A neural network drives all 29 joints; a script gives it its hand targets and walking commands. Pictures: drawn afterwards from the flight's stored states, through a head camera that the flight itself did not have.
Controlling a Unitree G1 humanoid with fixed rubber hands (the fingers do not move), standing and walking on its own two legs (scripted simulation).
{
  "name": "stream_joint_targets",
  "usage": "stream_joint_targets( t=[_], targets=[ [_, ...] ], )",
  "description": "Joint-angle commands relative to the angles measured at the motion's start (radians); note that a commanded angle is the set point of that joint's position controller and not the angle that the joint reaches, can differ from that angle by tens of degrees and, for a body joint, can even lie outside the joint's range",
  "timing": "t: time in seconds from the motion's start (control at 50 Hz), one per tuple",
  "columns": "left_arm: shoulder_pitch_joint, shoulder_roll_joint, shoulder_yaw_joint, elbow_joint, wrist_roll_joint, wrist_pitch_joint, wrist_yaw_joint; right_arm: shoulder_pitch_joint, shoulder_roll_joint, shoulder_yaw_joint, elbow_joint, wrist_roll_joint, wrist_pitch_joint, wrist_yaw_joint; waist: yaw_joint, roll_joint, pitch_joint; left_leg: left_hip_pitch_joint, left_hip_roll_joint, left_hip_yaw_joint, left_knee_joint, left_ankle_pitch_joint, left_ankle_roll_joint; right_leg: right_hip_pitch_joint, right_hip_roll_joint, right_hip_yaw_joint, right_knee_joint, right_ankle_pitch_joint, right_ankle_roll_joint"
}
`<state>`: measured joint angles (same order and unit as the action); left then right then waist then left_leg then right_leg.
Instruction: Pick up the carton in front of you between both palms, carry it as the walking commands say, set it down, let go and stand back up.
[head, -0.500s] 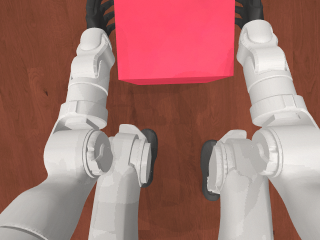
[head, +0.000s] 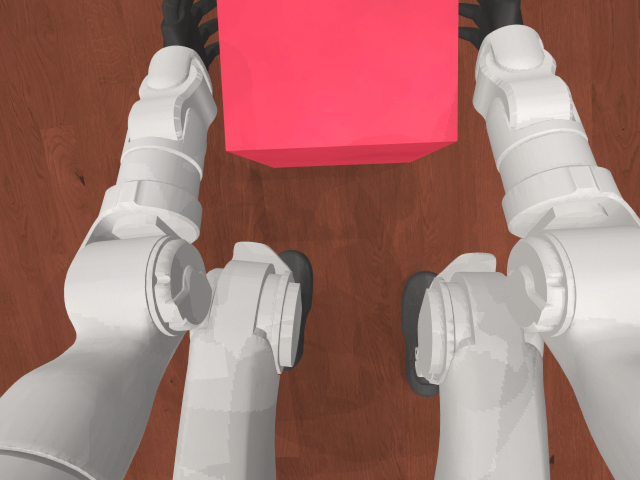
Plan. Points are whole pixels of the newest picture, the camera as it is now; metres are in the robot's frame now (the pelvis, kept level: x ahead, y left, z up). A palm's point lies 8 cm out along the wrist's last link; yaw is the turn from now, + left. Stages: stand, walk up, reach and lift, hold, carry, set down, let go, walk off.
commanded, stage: set down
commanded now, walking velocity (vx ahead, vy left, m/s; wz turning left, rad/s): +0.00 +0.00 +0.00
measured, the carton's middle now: (338, 73) +0.51 +0.04 -0.23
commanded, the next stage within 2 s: let go in 1.78 s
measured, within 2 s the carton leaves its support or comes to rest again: rests again in 0.14 s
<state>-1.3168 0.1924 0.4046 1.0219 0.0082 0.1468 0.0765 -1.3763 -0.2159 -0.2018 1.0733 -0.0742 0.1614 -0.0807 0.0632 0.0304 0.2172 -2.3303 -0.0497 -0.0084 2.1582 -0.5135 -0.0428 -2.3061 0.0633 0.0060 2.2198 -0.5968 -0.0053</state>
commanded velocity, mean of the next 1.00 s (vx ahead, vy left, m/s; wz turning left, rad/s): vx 0.00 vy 0.00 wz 0.00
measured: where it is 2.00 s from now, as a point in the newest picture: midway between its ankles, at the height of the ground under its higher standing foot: (354, 342)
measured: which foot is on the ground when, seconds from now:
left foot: down 0.00-1.00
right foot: down 0.00-1.00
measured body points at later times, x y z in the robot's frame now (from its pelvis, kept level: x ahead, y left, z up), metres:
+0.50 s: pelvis +0.00 +0.00 +0.00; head +0.35 -0.02 +0.27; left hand +0.53 +0.20 -0.17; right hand +0.55 -0.12 -0.18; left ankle +0.13 +0.12 -0.33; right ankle +0.10 -0.11 -0.33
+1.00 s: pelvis +0.00 +0.00 +0.04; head +0.34 +0.00 +0.33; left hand +0.52 +0.21 -0.10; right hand +0.56 -0.16 -0.10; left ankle +0.13 +0.12 -0.33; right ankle +0.10 -0.11 -0.33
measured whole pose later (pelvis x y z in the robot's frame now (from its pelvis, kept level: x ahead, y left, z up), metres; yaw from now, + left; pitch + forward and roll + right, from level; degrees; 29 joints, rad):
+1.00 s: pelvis +0.00 +0.00 +0.04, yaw +0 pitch +39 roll +1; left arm -1.14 0.25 0.20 0.85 -0.19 0.08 0.14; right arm -1.27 -0.37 -0.08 0.96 0.15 0.11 -0.08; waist 0.06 0.00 0.18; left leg -2.21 -0.05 0.00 2.06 -0.53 -0.03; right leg -2.18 0.06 0.02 2.12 -0.62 0.01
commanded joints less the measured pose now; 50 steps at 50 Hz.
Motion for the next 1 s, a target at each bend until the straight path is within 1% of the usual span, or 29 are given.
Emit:
stream_joint_targets(
  t=[0.0,0.18,0.28,0.34,0.38,0.4,0.42,0.44,0.46,0.48,0.5,0.52,0.56,0.62,0.66,0.7,0.76,0.8,0.88,0.92,0.98],
  targets=[
    [-0.446,-0.86,-0.275,-0.044,-0.045,0.001,-0.242,-0.448,0.762,0.22,-0.079,0.032,-0.041,0.217,-0.042,-0.093,-0.862,0.429,-0.078,0.063,-0.112,0.208,0.012,0.416,0.061,-0.007,-0.221,0.218,-0.02],
    [-0.419,-0.77,-0.228,0.013,-0.02,-0.004,-0.237,-0.376,0.663,0.155,-0.013,-0.025,-0.033,0.222,-0.071,-0.062,-0.745,0.399,-0.079,0.044,-0.114,0.162,0.009,0.372,0.048,0.002,-0.217,0.189,-0.03],
    [-0.405,-0.714,-0.203,0.033,-0.008,-0.005,-0.231,-0.332,0.614,0.119,0.017,-0.054,-0.026,0.223,-0.083,-0.054,-0.696,0.388,-0.077,0.038,-0.112,0.139,0.006,0.366,0.042,0.007,-0.215,0.177,-0.034],
    [-0.392,-0.677,-0.19,0.044,-0.001,-0.012,-0.223,-0.324,0.581,0.105,0.02,-0.065,-0.03,0.219,-0.082,-0.056,-0.689,0.399,-0.074,0.04,-0.107,0.138,0.003,0.377,0.038,0.008,-0.211,0.177,-0.029],
    [-0.382,-0.629,-0.176,0.053,0.001,-0.022,-0.212,-0.323,0.526,0.095,0.022,-0.067,-0.038,0.207,-0.077,-0.058,-0.699,0.415,-0.068,0.046,-0.102,0.139,-0.004,0.392,0.034,0.008,-0.209,0.177,-0.022],
    [-0.367,-0.574,-0.16,0.062,0.0,-0.03,-0.199,-0.318,0.468,0.084,0.026,-0.066,-0.045,0.194,-0.075,-0.058,-0.707,0.428,-0.063,0.049,-0.1,0.141,-0.009,0.4,0.03,0.006,-0.208,0.177,-0.017],
    [-0.337,-0.485,-0.136,0.077,-0.002,-0.041,-0.18,-0.303,0.381,0.069,0.029,-0.062,-0.053,0.174,-0.073,-0.06,-0.718,0.445,-0.056,0.053,-0.098,0.144,-0.015,0.413,0.024,0.004,-0.208,0.174,-0.008],
    [-0.287,-0.35,-0.102,0.094,-0.004,-0.057,-0.15,-0.276,0.246,0.044,0.033,-0.057,-0.064,0.142,-0.073,-0.063,-0.73,0.466,-0.046,0.055,-0.098,0.146,-0.021,0.428,0.015,0.002,-0.208,0.172,0.001],
    [-0.214,-0.151,-0.06,0.103,-0.008,-0.077,-0.101,-0.23,0.033,0.006,0.034,-0.049,-0.081,0.093,-0.074,-0.066,-0.748,0.494,-0.032,0.057,-0.101,0.149,-0.029,0.447,0.002,0.002,-0.209,0.171,0.011],
    [-0.171,0.031,-0.058,0.092,-0.032,-0.101,-0.047,-0.198,-0.157,-0.002,0.02,-0.026,-0.103,0.043,-0.074,-0.065,-0.779,0.524,-0.021,0.058,-0.105,0.154,-0.036,0.468,-0.009,0.004,-0.211,0.172,0.016],
    [-0.17,0.137,-0.069,0.082,-0.066,-0.121,-0.004,-0.21,-0.256,0.012,0.023,0.016,-0.118,0.006,-0.064,-0.071,-0.814,0.541,-0.013,0.055,-0.106,0.168,-0.037,0.483,-0.021,0.009,-0.209,0.174,0.021],
    [-0.178,0.173,-0.087,0.084,-0.099,-0.135,0.018,-0.238,-0.278,0.046,0.032,0.066,-0.126,-0.01,-0.046,-0.084,-0.836,0.547,-0.007,0.051,-0.104,0.187,-0.031,0.49,-0.03,0.014,-0.205,0.179,0.022],
    [-0.201,0.201,-0.128,0.086,-0.161,-0.158,0.033,-0.288,-0.281,0.109,0.013,0.156,-0.144,-0.014,-0.021,-0.112,-0.877,0.542,0.005,0.045,-0.093,0.23,-0.018,0.492,-0.039,0.027,-0.195,0.215,0.021],
    [-0.228,0.208,-0.194,0.044,-0.229,-0.179,0.034,-0.335,-0.247,0.203,-0.053,0.263,-0.158,0.003,0.019,-0.138,-0.947,0.536,0.019,0.046,-0.085,0.297,-0.004,0.527,-0.044,0.038,-0.177,0.282,0.026],
    [-0.223,0.225,-0.217,0.013,-0.253,-0.184,0.035,-0.332,-0.247,0.239,-0.081,0.314,-0.158,0.014,0.042,-0.14,-0.999,0.562,0.024,0.05,-0.086,0.328,0.001,0.559,-0.044,0.037,-0.17,0.308,0.032],
    [-0.208,0.246,-0.223,-0.016,-0.26,-0.183,0.039,-0.311,-0.262,0.25,-0.093,0.34,-0.151,0.018,0.056,-0.137,-1.053,0.6,0.028,0.055,-0.091,0.342,0.004,0.59,-0.043,0.033,-0.171,0.317,0.035],
    [-0.165,0.261,-0.216,-0.073,-0.257,-0.172,0.049,-0.258,-0.288,0.235,-0.106,0.337,-0.136,0.011,0.057,-0.124,-1.166,0.685,0.027,0.065,-0.107,0.354,0.005,0.646,-0.037,0.018,-0.185,0.315,0.035],
    [-0.132,0.255,-0.214,-0.13,-0.254,-0.159,0.058,-0.229,-0.302,0.212,-0.13,0.319,-0.125,0.002,0.045,-0.116,-1.269,0.76,0.019,0.069,-0.127,0.362,0.005,0.689,-0.029,0.001,-0.202,0.314,0.032],
    [-0.074,0.222,-0.209,-0.277,-0.233,-0.112,0.071,-0.183,-0.314,0.144,-0.23,0.265,-0.086,-0.013,0.017,-0.098,-1.418,0.882,-0.005,0.082,-0.198,0.357,0.004,0.748,-0.007,-0.033,-0.271,0.299,0.018],
    [-0.046,0.196,-0.193,-0.301,-0.209,-0.085,0.072,-0.154,-0.307,0.105,-0.238,0.229,-0.065,-0.012,0.007,-0.089,-1.355,0.857,-0.013,0.083,-0.242,0.324,0.001,0.713,0.001,-0.042,-0.315,0.264,0.012],
    [-0.008,0.149,-0.169,-0.274,-0.174,-0.068,0.066,-0.113,-0.28,0.067,-0.195,0.19,-0.058,0.0,0.003,-0.074,-1.192,0.774,-0.014,0.078,-0.3,0.275,-0.002,0.621,0.002,-0.041,-0.37,0.213,0.009]
  ],
)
